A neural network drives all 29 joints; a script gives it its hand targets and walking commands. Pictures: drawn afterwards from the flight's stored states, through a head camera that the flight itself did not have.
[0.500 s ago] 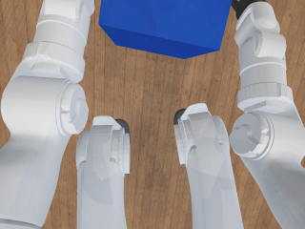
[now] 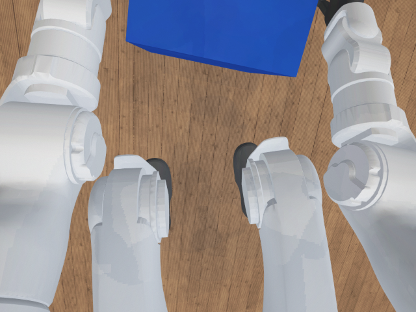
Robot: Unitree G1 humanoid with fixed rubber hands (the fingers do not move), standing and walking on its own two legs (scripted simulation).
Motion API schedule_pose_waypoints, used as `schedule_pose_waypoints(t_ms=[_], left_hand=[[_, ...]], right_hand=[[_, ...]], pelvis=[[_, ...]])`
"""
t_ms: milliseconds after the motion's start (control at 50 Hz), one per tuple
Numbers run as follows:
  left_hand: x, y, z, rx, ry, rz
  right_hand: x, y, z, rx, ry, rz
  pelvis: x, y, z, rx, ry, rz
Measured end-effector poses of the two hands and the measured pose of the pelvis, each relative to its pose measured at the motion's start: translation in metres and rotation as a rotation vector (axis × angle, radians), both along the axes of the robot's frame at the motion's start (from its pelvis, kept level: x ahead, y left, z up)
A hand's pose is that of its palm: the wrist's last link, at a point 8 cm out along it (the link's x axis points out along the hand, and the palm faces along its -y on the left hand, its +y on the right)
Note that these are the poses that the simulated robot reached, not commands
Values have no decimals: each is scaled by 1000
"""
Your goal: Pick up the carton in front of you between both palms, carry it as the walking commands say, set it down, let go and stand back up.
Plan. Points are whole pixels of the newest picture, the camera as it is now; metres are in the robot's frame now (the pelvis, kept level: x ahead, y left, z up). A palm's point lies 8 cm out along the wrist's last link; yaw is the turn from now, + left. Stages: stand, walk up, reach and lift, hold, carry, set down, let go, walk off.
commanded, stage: set down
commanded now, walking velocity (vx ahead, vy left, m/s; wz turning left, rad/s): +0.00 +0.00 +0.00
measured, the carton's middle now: out of the picture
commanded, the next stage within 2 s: let go in 1.20 s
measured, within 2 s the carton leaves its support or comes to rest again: neither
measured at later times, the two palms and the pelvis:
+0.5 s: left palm out of the picture +0.60 +0.12 -0.07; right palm out of the picture +0.52 -0.24 -0.07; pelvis -0.01 -0.01 +0.04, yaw -2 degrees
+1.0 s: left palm out of the picture +0.61 +0.14 +0.08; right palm out of the picture +0.52 -0.25 +0.08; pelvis +0.01 +0.00 +0.17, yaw -1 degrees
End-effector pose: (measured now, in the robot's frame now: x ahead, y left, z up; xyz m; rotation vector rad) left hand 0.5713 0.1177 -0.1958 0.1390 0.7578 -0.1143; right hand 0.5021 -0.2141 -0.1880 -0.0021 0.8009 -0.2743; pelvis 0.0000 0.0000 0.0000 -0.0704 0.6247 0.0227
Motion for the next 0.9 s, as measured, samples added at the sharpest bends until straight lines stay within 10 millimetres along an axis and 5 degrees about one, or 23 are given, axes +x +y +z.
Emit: schedule_pose_waypoints(t_ms=[120,320,520,900], left_hand=[[7,22,-6,38,-42,42],[33,3,52,22,-133,18],[31,3,136,24,-106,33],[36,17,239,24,-123,17]], right_hand=[[5,-28,0,-26,-55,-54],[14,-33,39,1,-142,-92],[15,-27,127,-1,-160,-94],[17,-33,235,-17,-174,-91]], pelvis=[[-2,-2,-6,10,-2,-24],[-7,-5,-4,18,-7,-41],[-6,-5,51,30,83,-57],[8,-1,144,24,214,-43]])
